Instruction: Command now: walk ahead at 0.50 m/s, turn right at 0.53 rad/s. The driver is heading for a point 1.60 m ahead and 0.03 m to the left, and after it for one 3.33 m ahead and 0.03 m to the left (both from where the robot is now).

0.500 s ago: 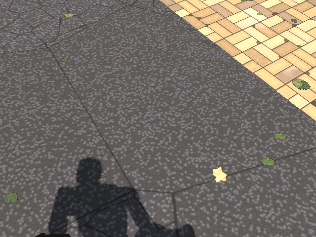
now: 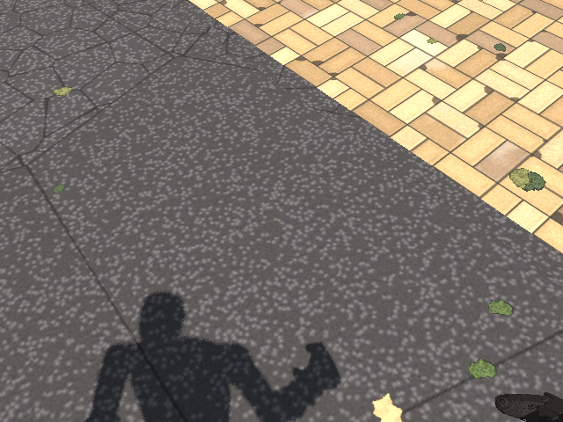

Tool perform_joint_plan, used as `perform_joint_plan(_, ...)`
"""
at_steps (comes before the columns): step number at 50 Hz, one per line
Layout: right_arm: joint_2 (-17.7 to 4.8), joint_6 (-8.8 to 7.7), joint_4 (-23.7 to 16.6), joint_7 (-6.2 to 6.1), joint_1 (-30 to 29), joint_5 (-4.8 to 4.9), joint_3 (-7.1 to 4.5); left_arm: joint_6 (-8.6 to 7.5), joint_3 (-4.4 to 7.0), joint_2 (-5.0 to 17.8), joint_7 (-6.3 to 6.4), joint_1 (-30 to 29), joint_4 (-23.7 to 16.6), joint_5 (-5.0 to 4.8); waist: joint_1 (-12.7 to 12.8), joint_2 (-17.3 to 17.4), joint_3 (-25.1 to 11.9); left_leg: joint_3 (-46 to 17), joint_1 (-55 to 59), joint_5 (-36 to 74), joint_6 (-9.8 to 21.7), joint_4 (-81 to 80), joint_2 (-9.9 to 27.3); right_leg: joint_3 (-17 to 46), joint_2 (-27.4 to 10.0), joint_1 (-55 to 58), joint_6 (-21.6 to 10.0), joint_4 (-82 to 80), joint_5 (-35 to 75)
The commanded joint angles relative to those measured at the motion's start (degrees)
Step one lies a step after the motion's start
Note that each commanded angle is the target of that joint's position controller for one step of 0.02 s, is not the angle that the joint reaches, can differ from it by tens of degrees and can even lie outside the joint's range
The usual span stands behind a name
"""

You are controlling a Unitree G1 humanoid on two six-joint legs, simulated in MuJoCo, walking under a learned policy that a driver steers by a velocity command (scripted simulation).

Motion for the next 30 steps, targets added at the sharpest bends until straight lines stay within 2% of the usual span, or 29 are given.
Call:
perform_joint_plan(1,-4.88,-1.43,-5.18,0.37,-6.16,0.69,-1.45,-0.01,2.81,9.56,0.68,1.77,-2.28,-0.5,-0.14,-6.61,-1.74,1.72,8.4,2.2,0.45,-5.22,-3.55,12.12,-12.77,-3.0,-6.47,-2.7,11.32)
perform_joint_plan(4,-6.8,-2.12,-4.59,0.48,-3.52,0.98,-2.54,0.67,3.06,9.43,0.88,0.71,-2.24,-0.22,-2.39,-8.76,-2.05,1.31,12.85,-3.94,2.9,-8.16,-3.49,16.33,-14.09,0.68,-5.17,2.24,13.12)
perform_joint_plan(5,-7.79,-2.35,-3.49,0.17,0.86,0.82,-3.24,0.8,2.77,8.47,0.76,-0.26,-2.58,-0.11,-4.9,-8.72,-3.98,2.28,19.63,-3.3,4.53,-10.81,-3.19,15.54,-12.38,-0.2,-3.91,6.02,15.65)
perform_joint_plan(6,-9.79,-2.58,-2.64,-0.27,7.69,-0.04,-4.07,0.6,1.86,5.96,0.46,-1.08,-3.43,0.35,-8.31,-6.85,-10.15,-1.47,32.35,-3.8,7.61,-9.37,2.14,12.62,-9.72,-4.35,-2.15,16.23,15.0)
perform_joint_plan(7,-14.27,-2.26,-1.72,-0.7,15.55,-1.04,-5.24,0.14,0.68,2.35,0.42,3.85,-4.32,0.27,-8.81,3.51,-19.2,-18.2,52.76,-8.36,14.65,-8.91,14.26,4.71,-2.79,-19.08,1.75,34.11,1.26)
perform_joint_plan(8,-13.59,-1.42,0.72,-0.11,19.07,0.37,-5.49,-0.34,0.16,2.96,0.5,7.99,-4.68,-0.42,-7.76,16.72,-21.81,-37.89,58.48,-21.36,20.16,-14.14,21.73,1.04,-1.75,-32.07,3.43,46.71,-20.04)
perform_joint_plan(9,-8.93,-1.21,0.15,0.01,16.75,1.2,-4.33,-0.44,1.21,7.65,0.44,5.36,-3.43,-0.77,-8.66,9.11,-13.7,-35.23,51.86,-29.63,18.42,-16.58,19.85,2.32,-5.35,-36.4,3.89,51.4,-16.77)
perform_joint_plan(10,-6.83,-0.81,0.01,-0.04,14.38,0.87,-3.7,-0.3,1.52,8.67,0.36,0.0,-4.05,-0.36,-9.02,4.21,-7.18,-26.97,44.72,-27.36,16.33,-17.37,17.06,0.21,-7.11,-36.71,4.21,52.2,-12.11)
perform_joint_plan(11,-5.98,-0.57,0.27,0.1,12.13,0.37,-3.24,-0.42,1.48,7.98,0.26,-3.48,-5.01,0.27,-8.16,1.93,-2.69,-21.25,37.98,-21.25,15.82,-19.04,14.58,-1.11,-8.39,-36.05,4.34,50.01,-9.21)
perform_joint_plan(12,-4.87,-0.59,0.67,0.12,10.84,0.0,-2.8,-0.54,1.63,7.31,0.07,-5.01,-5.43,0.67,-7.01,2.29,-0.71,-17.13,33.77,-16.25,15.55,-20.44,12.63,-1.38,-9.93,-34.65,4.27,47.13,-6.99)
perform_joint_plan(13,-4.54,-0.65,0.97,0.16,10.18,-0.27,-2.59,-0.56,1.43,6.16,-0.21,-4.66,-5.46,0.46,-5.82,3.59,-0.11,-14.09,30.65,-12.93,15.34,-21.81,11.18,-2.02,-10.8,-32.22,4.26,45.0,-5.89)
perform_joint_plan(14,-4.36,-0.79,1.42,0.26,10.03,0.0,-2.59,-0.54,1.13,4.97,-0.43,-4.25,-5.33,0.33,-5.21,4.42,-0.38,-11.92,29.17,-10.29,15.67,-22.85,10.4,-2.97,-11.21,-30.83,4.38,42.71,-5.5)
perform_joint_plan(16,-5.95,-1.0,2.45,0.3,10.41,0.67,-3.02,-0.62,0.47,3.35,-0.66,-6.15,-6.02,0.78,-5.04,4.28,-0.2,-8.34,27.92,-5.1,16.88,-24.69,10.27,-4.82,-12.01,-30.61,5.0,36.96,-3.26)
perform_joint_plan(18,-7.77,-0.88,3.26,0.23,10.73,1.02,-3.48,-1.08,-0.27,2.25,-1.05,-9.45,-6.89,1.25,-5.75,3.05,-0.23,-4.91,27.35,-1.27,17.06,-25.55,9.85,-6.03,-12.65,-29.34,5.29,29.57,2.58)
perform_joint_plan(20,-8.89,-0.5,4.07,0.19,11.5,1.37,-3.67,-1.6,-0.73,1.75,-1.53,-12.99,-7.47,1.09,-6.92,2.57,-0.09,-1.37,26.4,0.46,16.01,-25.72,8.67,-7.33,-11.98,-26.17,5.26,21.88,9.04)
perform_joint_plan(22,-9.5,-0.01,5.43,0.23,14.37,2.06,-3.68,-2.05,-0.7,2.15,-1.83,-17.13,-8.55,0.83,-8.38,2.39,0.38,-1.06,25.88,0.73,15.36,-25.02,8.28,-8.16,-10.49,-22.81,5.61,16.55,13.05)
perform_joint_plan(24,-10.1,0.59,6.63,0.17,16.78,2.48,-3.75,-2.44,-0.39,3.01,-2.17,-19.68,-9.59,0.48,-8.67,2.6,0.8,-2.61,27.62,0.08,14.73,-23.57,9.46,-7.82,-9.45,-21.28,5.36,13.0,13.47)
perform_joint_plan(26,-10.85,1.23,7.25,-0.1,17.5,2.62,-3.95,-2.88,0.23,4.43,-2.44,-19.7,-9.91,0.37,-7.42,3.03,0.6,-4.6,29.54,-0.53,13.5,-21.23,10.72,-7.34,-8.85,-18.4,4.46,9.78,11.54)
perform_joint_plan(27,-11.13,1.58,7.44,-0.27,17.19,2.65,-4.0,-3.06,0.66,5.08,-2.39,-17.8,-9.38,0.34,-5.69,3.14,-0.12,-4.76,29.45,0.63,12.67,-19.06,10.74,-7.79,-8.41,-14.49,3.77,7.89,11.02)
perform_joint_plan(28,-10.58,1.71,7.49,-0.39,17.1,2.51,-3.72,-3.09,1.56,6.54,-2.07,-13.39,-8.01,0.55,-3.11,2.68,-2.5,-3.59,28.29,5.09,11.36,-14.2,9.0,-8.52,-7.65,-6.96,2.63,6.12,10.34)
perform_joint_plan(29,-8.46,1.58,7.25,-0.36,17.17,1.96,-2.93,-3.08,2.86,9.21,-1.46,-6.24,-6.43,1.08,0.46,1.46,-7.44,-1.11,24.24,5.22,9.34,-4.1,5.66,-6.72,-10.24,4.58,0.79,6.33,10.49)
perform_joint_plan(30,-3.67,1.28,5.15,-0.38,17.23,0.04,-1.2,-2.66,4.04,14.06,-0.63,3.62,-5.6,2.06,3.93,-7.67,-17.23,2.66,13.34,-12.33,6.52,15.03,0.75,6.19,-23.28,20.59,-2.81,7.96,11.76)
